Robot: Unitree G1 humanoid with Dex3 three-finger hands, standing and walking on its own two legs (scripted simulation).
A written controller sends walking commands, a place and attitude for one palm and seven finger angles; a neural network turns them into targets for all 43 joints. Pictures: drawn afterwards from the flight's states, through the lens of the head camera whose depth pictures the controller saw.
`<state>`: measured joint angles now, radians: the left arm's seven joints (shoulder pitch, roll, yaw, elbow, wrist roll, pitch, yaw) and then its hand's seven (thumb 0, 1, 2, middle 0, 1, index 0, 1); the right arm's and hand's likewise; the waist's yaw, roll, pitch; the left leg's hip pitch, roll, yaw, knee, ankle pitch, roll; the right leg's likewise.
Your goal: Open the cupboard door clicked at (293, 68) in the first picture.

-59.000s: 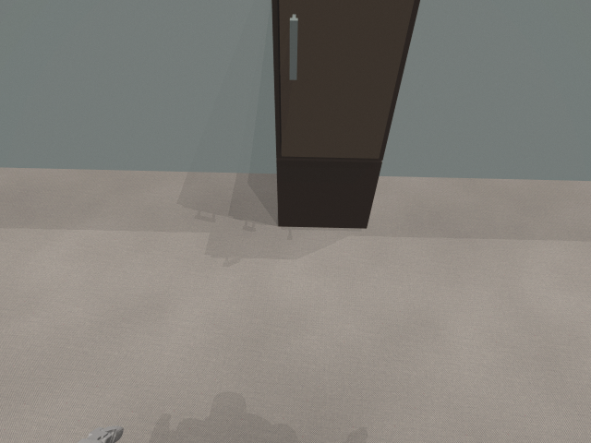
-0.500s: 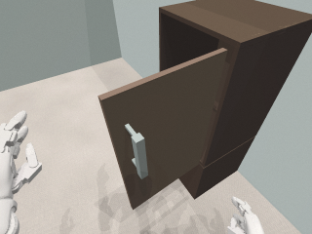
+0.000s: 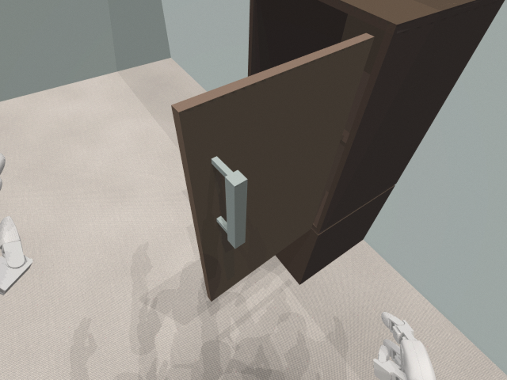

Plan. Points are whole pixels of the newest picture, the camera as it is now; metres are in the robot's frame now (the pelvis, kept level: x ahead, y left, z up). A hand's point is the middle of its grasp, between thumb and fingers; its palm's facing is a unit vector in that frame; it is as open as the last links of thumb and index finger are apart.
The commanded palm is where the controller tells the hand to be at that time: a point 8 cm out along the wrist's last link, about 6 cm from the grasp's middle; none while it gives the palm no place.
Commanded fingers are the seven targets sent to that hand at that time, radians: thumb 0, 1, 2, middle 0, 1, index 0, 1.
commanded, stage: step back with the hand held close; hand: left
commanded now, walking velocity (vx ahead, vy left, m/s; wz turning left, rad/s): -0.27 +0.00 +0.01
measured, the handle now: (228, 204) +0.36 +0.07 +0.08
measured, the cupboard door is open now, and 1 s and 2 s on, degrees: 94 94 94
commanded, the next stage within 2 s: stop stepping back and stand still in 0.78 s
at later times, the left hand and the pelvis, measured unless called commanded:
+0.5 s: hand (8, 301) +0.15 +0.25 +0.18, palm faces +0.46 -0.74 -0.49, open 7.4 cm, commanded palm +0.09 +0.28 +0.19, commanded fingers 0.00 0.90 0.90 -0.20 -0.30 -0.20 -0.30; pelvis -0.06 -0.02 +0.00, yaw -2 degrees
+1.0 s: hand out of the picture +0.01 +0.24 +0.18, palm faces +0.33 -0.81 -0.48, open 7.4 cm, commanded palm -0.05 +0.28 +0.19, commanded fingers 0.00 0.90 0.90 -0.20 -0.30 -0.20 -0.30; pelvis -0.20 -0.02 +0.02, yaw -2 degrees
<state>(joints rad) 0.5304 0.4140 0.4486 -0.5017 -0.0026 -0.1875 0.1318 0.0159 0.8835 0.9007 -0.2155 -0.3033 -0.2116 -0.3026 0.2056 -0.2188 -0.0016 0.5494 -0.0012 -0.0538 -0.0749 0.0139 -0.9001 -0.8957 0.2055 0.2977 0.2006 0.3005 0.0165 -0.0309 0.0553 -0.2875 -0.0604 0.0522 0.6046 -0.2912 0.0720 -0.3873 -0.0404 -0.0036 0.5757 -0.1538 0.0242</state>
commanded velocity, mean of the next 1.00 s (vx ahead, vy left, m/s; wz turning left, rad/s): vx -0.27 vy -0.01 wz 0.00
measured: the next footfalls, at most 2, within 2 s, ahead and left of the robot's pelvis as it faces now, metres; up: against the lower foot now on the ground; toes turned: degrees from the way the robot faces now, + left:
right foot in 0.48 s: -0.08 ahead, -0.14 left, +0.00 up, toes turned +0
left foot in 0.76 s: -0.07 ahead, +0.07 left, +0.00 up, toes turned -1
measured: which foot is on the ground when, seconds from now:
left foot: down 0.00-0.58, up 0.60-0.74, down 0.76-1.00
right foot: down 0.00-0.28, up 0.30-0.46, down 0.48-0.78, up 0.80-1.00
